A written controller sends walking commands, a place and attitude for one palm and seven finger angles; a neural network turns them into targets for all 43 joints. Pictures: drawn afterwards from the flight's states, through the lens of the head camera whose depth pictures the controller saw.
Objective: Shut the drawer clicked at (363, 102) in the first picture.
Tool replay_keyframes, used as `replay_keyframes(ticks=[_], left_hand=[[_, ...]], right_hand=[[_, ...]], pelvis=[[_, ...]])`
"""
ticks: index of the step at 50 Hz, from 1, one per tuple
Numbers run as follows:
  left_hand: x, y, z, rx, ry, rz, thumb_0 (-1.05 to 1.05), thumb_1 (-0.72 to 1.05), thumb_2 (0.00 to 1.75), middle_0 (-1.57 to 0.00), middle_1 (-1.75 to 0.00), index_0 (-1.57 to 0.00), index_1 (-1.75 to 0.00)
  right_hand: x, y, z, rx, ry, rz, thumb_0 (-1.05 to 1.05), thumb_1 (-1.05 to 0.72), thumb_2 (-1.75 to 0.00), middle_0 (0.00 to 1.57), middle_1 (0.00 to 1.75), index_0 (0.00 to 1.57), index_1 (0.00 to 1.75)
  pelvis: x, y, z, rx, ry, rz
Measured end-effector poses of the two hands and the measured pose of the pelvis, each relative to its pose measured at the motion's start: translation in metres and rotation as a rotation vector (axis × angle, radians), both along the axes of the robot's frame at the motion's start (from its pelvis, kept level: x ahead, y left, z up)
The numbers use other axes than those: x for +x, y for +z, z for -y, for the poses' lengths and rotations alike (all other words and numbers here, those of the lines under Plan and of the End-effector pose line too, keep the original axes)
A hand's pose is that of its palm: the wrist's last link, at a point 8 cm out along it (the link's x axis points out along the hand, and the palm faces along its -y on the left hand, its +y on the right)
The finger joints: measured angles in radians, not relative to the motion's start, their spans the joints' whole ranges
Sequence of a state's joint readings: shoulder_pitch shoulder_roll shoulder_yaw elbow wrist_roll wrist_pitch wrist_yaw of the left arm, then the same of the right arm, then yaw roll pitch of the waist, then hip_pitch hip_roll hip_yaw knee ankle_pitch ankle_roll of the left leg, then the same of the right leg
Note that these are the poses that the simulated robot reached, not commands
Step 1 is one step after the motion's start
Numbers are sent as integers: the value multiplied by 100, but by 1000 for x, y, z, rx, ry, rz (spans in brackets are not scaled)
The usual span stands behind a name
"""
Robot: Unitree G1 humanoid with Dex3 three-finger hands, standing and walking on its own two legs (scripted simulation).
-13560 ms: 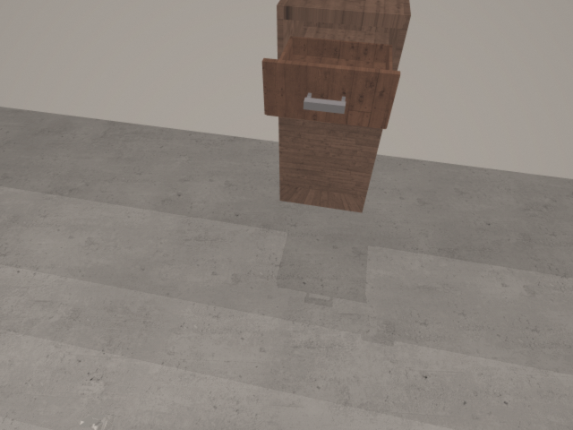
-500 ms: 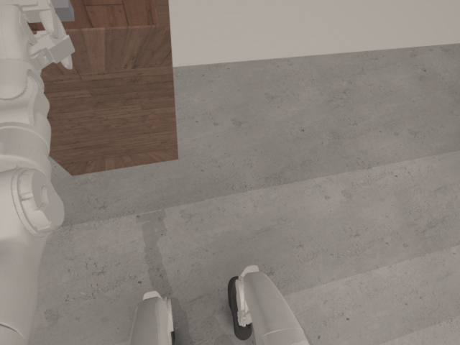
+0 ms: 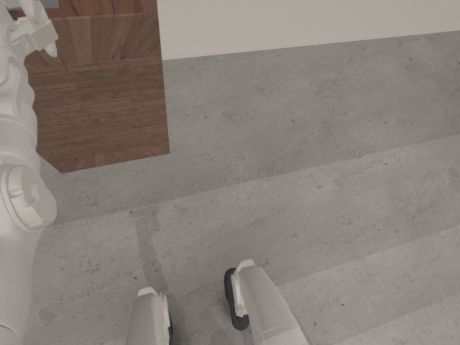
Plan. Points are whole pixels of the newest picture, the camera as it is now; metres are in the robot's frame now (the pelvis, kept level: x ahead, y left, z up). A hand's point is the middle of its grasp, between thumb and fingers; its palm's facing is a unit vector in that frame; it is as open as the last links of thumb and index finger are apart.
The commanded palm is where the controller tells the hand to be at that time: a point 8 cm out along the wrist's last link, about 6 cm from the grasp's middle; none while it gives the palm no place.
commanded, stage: pull the fist back off the drawer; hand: left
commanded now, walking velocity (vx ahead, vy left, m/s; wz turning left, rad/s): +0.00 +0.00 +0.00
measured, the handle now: out of the picture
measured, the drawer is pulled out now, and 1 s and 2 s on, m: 0.00 0.00 0.00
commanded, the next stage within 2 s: draw the hand back to the body in 0.30 s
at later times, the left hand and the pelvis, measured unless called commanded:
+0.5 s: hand (43, 38) +0.56 +0.17 +0.09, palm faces +0.08 -1.00 -0.02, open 3.3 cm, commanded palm +0.51 +0.21 +0.10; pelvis +0.05 +0.00 +0.03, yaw +0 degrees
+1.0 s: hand out of the picture +0.40 +0.20 +0.17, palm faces +0.14 -0.98 -0.16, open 3.3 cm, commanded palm +0.35 +0.25 +0.19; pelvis +0.06 -0.01 +0.08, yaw +2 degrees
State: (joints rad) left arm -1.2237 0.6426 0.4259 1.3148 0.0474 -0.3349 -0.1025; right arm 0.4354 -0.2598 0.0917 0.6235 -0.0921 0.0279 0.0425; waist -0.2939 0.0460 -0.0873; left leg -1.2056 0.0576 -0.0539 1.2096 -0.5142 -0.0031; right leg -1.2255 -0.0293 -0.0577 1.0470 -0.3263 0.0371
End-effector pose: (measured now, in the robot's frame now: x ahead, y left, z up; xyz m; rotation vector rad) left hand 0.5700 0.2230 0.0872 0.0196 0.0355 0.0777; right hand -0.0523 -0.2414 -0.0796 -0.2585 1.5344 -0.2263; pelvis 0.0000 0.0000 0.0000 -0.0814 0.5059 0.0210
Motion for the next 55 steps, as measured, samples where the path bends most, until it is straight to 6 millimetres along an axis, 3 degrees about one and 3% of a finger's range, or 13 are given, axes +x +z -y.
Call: replay_keyframes(ticks=[8,16,25,35,46,55], left_hand=[[-7,2,6,-3,6,21,5,86,91,-139,-160,-140,-160],[-20,-2,2,-2,18,10,2,89,90,-139,-160,-140,-160],[-31,6,-1,5,4,52,2,90,90,-139,-160,-140,-160],[-105,37,-17,11,27,48,2,90,90,-139,-160,-140,-160],[-173,78,-25,4,5,89,2,90,90,-140,-160,-140,-160],[-232,110,-34,228,152,28,2,90,90,-140,-160,-140,-160]], right_hand=[[20,4,-3,30,-15,18,0,-90,-90,20,30,20,30],[67,8,6,29,9,84,0,-90,-90,20,30,20,30],[117,11,18,19,27,158,0,-90,-90,20,30,20,30],[180,34,11,74,59,344,1,-90,-90,20,30,20,30],[248,62,6,80,157,609,1,-90,-90,20,30,20,30],[287,92,-8,76,201,756,1,-90,-90,20,30,20,30]], pelvis=[[17,12,-2,11,-19,25],[38,23,-1,21,-21,54],[55,31,2,27,-21,71],[72,61,5,40,-15,172],[68,75,6,53,14,318],[63,93,7,75,11,448]])
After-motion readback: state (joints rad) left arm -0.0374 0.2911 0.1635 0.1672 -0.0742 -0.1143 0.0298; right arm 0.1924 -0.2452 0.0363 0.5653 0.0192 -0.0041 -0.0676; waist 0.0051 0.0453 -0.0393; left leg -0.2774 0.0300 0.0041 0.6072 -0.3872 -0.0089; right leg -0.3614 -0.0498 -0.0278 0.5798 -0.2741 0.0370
